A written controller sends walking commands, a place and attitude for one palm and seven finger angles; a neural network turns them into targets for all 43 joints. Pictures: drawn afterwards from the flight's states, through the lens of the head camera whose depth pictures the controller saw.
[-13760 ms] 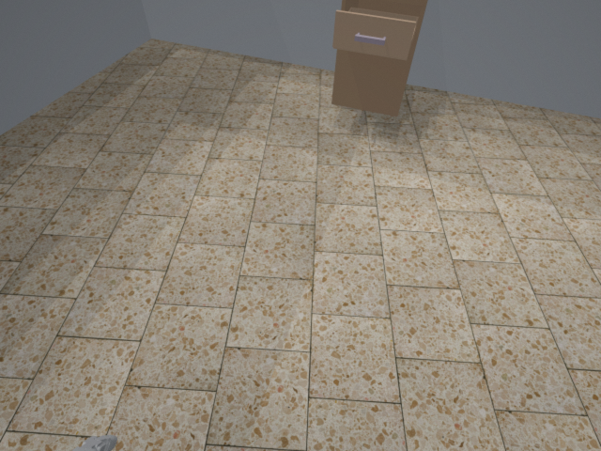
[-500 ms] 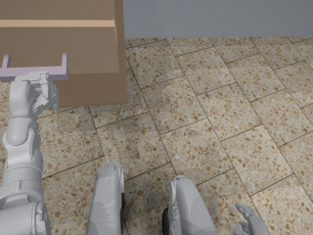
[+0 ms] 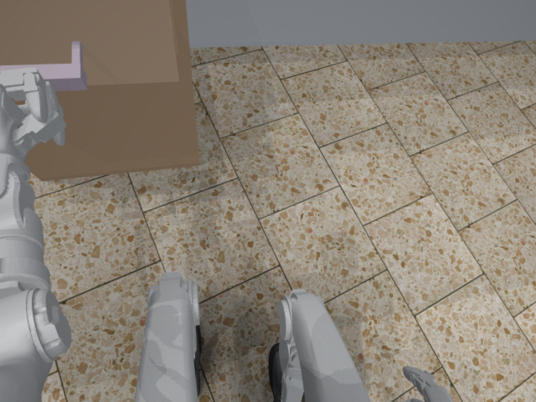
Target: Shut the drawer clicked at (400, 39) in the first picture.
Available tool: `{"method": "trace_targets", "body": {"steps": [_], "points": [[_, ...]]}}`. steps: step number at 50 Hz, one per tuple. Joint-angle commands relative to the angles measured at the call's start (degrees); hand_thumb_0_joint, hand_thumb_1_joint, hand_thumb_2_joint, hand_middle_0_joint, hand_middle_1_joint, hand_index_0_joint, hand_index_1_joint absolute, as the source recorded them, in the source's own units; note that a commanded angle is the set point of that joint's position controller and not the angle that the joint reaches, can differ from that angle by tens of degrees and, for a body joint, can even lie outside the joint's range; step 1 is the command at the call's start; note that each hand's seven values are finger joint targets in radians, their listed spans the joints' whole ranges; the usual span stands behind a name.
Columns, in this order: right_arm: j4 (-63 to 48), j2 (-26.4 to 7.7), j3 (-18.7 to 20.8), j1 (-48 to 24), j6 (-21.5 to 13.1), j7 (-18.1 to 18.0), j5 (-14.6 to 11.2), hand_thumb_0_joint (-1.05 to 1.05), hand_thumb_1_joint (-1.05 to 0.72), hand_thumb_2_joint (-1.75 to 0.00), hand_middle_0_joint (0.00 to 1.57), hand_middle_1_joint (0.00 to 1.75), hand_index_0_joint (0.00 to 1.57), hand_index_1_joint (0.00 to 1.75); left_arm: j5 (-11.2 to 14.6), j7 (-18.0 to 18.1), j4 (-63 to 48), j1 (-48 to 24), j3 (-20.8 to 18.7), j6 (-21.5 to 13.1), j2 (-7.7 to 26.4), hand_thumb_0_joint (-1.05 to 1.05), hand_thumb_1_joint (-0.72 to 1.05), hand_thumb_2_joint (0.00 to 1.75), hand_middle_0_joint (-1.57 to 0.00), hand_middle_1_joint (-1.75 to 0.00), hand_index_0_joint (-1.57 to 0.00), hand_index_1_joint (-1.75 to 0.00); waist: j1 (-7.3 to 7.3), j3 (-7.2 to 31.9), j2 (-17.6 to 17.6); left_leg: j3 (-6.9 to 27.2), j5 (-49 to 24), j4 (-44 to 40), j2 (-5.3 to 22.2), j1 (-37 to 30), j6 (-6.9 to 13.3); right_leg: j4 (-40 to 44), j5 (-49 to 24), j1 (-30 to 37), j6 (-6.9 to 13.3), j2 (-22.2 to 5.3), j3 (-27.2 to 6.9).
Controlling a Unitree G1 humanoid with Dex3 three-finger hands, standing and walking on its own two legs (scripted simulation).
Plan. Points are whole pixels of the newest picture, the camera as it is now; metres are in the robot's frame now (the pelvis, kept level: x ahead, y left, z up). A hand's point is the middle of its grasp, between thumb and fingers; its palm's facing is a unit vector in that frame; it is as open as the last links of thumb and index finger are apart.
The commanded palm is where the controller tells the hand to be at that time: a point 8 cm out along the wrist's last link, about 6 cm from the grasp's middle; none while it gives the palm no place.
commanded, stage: push the drawer shut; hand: left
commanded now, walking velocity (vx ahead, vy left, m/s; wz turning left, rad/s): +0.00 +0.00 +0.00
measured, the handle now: (22, 64) +0.54 +0.35 +0.03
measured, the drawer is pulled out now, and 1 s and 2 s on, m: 0.06 0.00 0.00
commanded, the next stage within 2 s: pull the fist back off the drawer in 1.22 s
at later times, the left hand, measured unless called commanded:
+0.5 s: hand (57, 74) +0.53 +0.31 +0.03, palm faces +0.21 -0.98 -0.04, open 3.0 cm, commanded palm +0.54 +0.31 +0.03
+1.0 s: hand (43, 71) +0.54 +0.33 +0.02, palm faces +0.19 -0.98 -0.05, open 2.9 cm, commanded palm +0.60 +0.30 +0.03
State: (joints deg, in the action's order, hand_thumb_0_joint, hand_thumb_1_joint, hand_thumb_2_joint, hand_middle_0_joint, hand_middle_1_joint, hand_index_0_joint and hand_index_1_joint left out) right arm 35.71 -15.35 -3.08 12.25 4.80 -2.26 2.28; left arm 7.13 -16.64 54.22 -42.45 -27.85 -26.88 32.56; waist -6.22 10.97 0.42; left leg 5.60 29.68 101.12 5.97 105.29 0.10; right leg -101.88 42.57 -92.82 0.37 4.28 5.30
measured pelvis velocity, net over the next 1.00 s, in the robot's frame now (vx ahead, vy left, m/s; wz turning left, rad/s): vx -0.02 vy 0.00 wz -0.05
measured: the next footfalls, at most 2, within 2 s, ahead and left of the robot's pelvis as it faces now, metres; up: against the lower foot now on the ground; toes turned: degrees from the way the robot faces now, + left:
none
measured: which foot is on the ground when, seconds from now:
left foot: down 0.00-1.00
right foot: down 0.00-1.00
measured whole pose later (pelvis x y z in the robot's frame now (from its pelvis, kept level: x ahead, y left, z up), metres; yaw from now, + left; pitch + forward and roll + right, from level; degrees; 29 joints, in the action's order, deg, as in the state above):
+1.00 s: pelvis -0.02 +0.00 -0.03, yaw -3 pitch +35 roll -11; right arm 34.3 -15.1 -8.8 12.7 4.9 -3.4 2.5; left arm 1.2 -17.8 65.3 -65.6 -25.5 -17.3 50.4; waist -12.3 7.4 -1.5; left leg 9.0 27.5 105.8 5.2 114.5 0.2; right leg -105.6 40.5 -100.8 0.2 4.9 8.1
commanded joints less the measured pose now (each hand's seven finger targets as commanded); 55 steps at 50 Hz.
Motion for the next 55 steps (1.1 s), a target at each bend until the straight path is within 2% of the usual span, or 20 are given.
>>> {"method": "trace_targets", "body": {"steps": [1,3,7,13,15,17,20,24,26,27,28,32,34,38,45,47,49,52,54,55], "points": [[-2.66,-12.01,3.96,8.13,-0.32,-0.95,0.32,0.0,-0.9,-0.9,0.2,0.3,0.2,0.3,0.84,1.03,-10.41,-24.91,-3.0,-2.6,18.03,0.0,0.9,0.9,-1.4,-1.6,-1.4,-1.6,-1.24,31.37,11.15,1.23,-1.75,-9.49,-1.61,-37.67,2.12,15.46,-12.47,0.75,1.26,0.41,-1.29],[-2.81,-12.23,3.85,8.52,-0.08,-0.9,0.47,0.0,-0.9,-0.9,0.2,0.3,0.2,0.3,0.13,1.22,-10.51,-26.31,-3.21,-2.6,18.96,0.0,0.9,0.9,-1.4,-1.6,-1.4,-1.6,-0.87,32.53,13.57,2.06,-2.26,-10.05,-1.5,-39.8,1.78,14.6,-12.64,-0.83,1.53,0.41,-0.69],[-2.52,-12.49,3.47,9.23,0.13,-0.81,0.54,0.0,-0.9,-0.9,0.2,0.3,0.2,0.3,-0.35,1.77,-8.46,-30.15,-2.33,-1.5,19.31,0.0,0.9,0.9,-1.4,-1.6,-1.4,-1.6,-2.39,31.29,13.34,3.03,0.13,-10.14,-1.32,-39.37,1.91,14.16,-11.87,-2.97,1.48,0.41,-0.27],[-2.65,-12.57,2.91,10.2,0.78,-0.71,0.66,0.0,-0.9,-0.9,0.2,0.3,0.2,0.3,-1.63,1.84,-7.03,-32.98,-3.79,0.04,23.36,0.0,0.9,0.9,-1.4,-1.6,-1.4,-1.6,-2.49,33.36,15.45,2.73,-2.72,-8.79,-1.08,-39.43,1.88,13.71,-13.1,-2.68,1.56,0.49,-0.23],[-2.78,-12.54,2.68,10.39,1.07,-0.71,0.55,0.0,-0.9,-0.9,0.2,0.3,0.2,0.3,-1.84,1.73,-5.63,-33.58,-3.5,0.8,23.63,0.0,0.9,0.9,-1.4,-1.6,-1.4,-1.6,-3.31,32.57,13.64,2.57,-2.18,-8.19,-1.0,-37.44,2.14,13.86,-12.75,-2.35,1.37,0.74,-0.4],[-2.95,-12.53,2.49,10.8,1.14,-0.62,0.63,0.0,-0.9,-0.9,0.2,0.3,0.2,0.3,-2.22,1.67,-5.94,-35.19,-3.81,1.02,24.78,0.0,0.9,0.9,-1.4,-1.6,-1.4,-1.6,-3.08,32.58,16.51,2.78,-3.0,-8.08,-1.0,-38.22,1.95,13.17,-13.06,-3.42,1.6,0.69,-0.07],[-2.98,-12.68,2.27,11.23,1.49,-0.6,0.66,0.0,-0.9,-0.9,0.2,0.3,0.2,0.3,-2.7,1.74,-5.25,-36.73,-3.92,2.06,26.28,0.0,0.9,0.9,-1.4,-1.6,-1.4,-1.6,-3.81,32.31,15.75,2.77,-2.38,-7.74,-0.78,-37.35,2.11,13.37,-12.88,-3.29,1.38,0.82,-0.1],[-2.89,-12.79,2.23,12.22,1.93,-0.36,0.87,0.0,-0.9,-0.9,0.2,0.3,0.2,0.3,-3.51,1.73,-7.31,-38.05,-4.67,2.68,28.1,0.0,0.9,0.9,-1.4,-1.6,-1.4,-1.6,-3.45,35.51,18.83,3.64,-5.52,-7.76,-0.38,-41.3,1.73,12.55,-14.36,-4.21,1.69,0.91,0.4],[-2.63,-12.71,2.12,12.38,2.06,-0.38,0.72,0.0,-0.9,-0.9,0.2,0.3,0.2,0.3,-3.36,1.64,-6.34,-39.57,-3.79,3.41,27.19,0.0,0.9,0.9,-1.4,-1.6,-1.4,-1.6,-4.83,33.15,16.34,3.5,-3.96,-7.23,-0.34,-38.98,2.09,13.13,-13.78,-4.43,1.36,1.03,0.25],[-2.53,-12.68,1.92,12.55,1.85,-0.49,0.69,0.0,-0.9,-0.9,0.2,0.3,0.2,0.3,-3.28,1.63,-6.15,-41.2,-3.43,3.45,27.09,0.0,0.9,0.9,-1.4,-1.6,-1.4,-1.6,-5.51,32.37,16.63,3.56,-3.48,-6.97,-0.41,-38.23,2.29,12.93,-13.62,-5.16,1.33,0.96,0.27],[-2.3,-12.85,1.84,12.78,1.83,-0.57,0.8,0.0,-0.9,-0.9,0.2,0.3,0.2,0.3,-3.64,1.71,-6.53,-42.54,-4.03,3.61,28.86,0.0,0.9,0.9,-1.4,-1.6,-1.4,-1.6,-5.5,33.18,17.01,3.12,-3.68,-6.56,-0.53,-37.67,2.34,12.98,-13.65,-4.2,1.27,0.86,0.12],[-2.07,-12.69,1.28,13.1,1.56,-0.85,0.78,0.0,-0.9,-0.9,0.2,0.3,0.2,0.3,-4.49,1.75,-6.1,-46.71,-2.3,3.9,29.27,0.0,0.9,0.9,-1.4,-1.6,-1.4,-1.6,-6.75,32.66,18.41,3.01,-2.26,-5.82,-0.68,-36.72,2.5,12.78,-12.96,-5.11,1.43,1.02,-0.02],[-2.0,-12.78,0.93,13.05,1.52,-1.03,0.79,0.0,-0.9,-0.9,0.2,0.3,0.2,0.3,-4.62,1.61,-4.68,-47.48,-2.2,4.19,30.45,0.0,0.9,0.9,-1.4,-1.6,-1.4,-1.6,-7.19,31.96,17.59,2.64,-0.81,-5.34,-0.8,-34.78,2.67,13.25,-12.12,-4.47,1.32,1.14,-0.38],[-1.9,-13.11,0.3,12.83,1.25,-1.37,0.89,0.0,-0.9,-0.9,0.2,0.3,0.2,0.3,-5.28,1.38,-5.05,-50.97,-0.77,4.14,31.67,0.0,0.9,0.9,-1.4,-1.6,-1.4,-1.6,-7.87,31.73,21.12,3.06,1.04,-5.47,-0.86,-35.67,2.48,12.51,-11.51,-6.36,1.62,1.11,0.06],[-2.27,-13.69,-0.72,11.65,0.28,-2.05,0.56,0.0,-0.9,-0.9,0.2,0.3,0.2,0.3,-5.4,1.45,-3.24,-53.31,2.45,6.0,30.86,0.0,0.9,0.9,-1.4,-1.6,-1.4,-1.6,-9.3,29.0,22.83,4.19,7.83,-6.88,-0.66,-35.17,2.42,12.36,-8.94,-9.44,1.61,1.05,0.52],[-2.33,-13.79,-1.06,11.65,-0.18,-2.3,0.53,0.0,-0.9,-0.9,0.2,0.3,0.2,0.3,-5.52,1.36,-3.63,-53.87,2.12,6.07,32.23,0.0,0.9,0.9,-1.4,-1.6,-1.4,-1.6,-9.28,29.82,24.38,4.42,8.01,-7.13,-0.6,-35.9,2.36,11.85,-8.95,-9.78,1.73,0.97,0.8],[-2.1,-13.9,-1.18,11.38,-0.56,-2.4,0.4,0.0,-0.9,-0.9,0.2,0.3,0.2,0.3,-5.29,1.43,-3.44,-54.35,2.91,6.63,31.28,0.0,0.9,0.9,-1.4,-1.6,-1.4,-1.6,-9.7,29.66,24.07,4.75,9.11,-7.56,-0.52,-36.36,2.35,12.13,-8.47,-10.19,1.61,0.93,0.94],[-2.06,-13.88,-1.23,11.62,-1.18,-2.57,0.5,0.0,-0.9,-0.9,0.2,0.3,0.2,0.3,-4.95,1.48,-5.38,-55.22,3.4,6.68,30.68,0.0,0.9,0.9,-1.4,-1.6,-1.4,-1.6,-9.72,31.12,26.26,5.26,8.27,-7.97,-0.33,-38.97,2.21,11.91,-9.32,-11.17,1.78,0.84,1.24],[-1.87,-14.19,-1.37,11.54,-1.37,-2.62,0.5,0.0,-0.9,-0.9,0.2,0.3,0.2,0.3,-4.96,1.57,-5.67,-55.31,3.26,6.84,31.44,0.0,0.9,0.9,-1.4,-1.6,-1.4,-1.6,-9.58,30.65,26.03,5.58,9.17,-8.77,-0.24,-39.31,2.04,12.13,-8.97,-11.0,1.78,0.77,1.35],[-1.77,-14.16,-1.31,11.56,-1.47,-2.58,0.49,0.0,-0.9,-0.9,0.2,0.3,0.2,0.3,-5.16,1.71,-5.15,-55.23,3.83,7.12,30.3,0.0,0.9,0.9,-1.4,-1.6,-1.4,-1.6,-9.76,30.02,26.05,5.96,9.93,-9.19,-0.21,-39.55,1.94,11.91,-8.55,-12.09,1.86,0.83,1.7]]}}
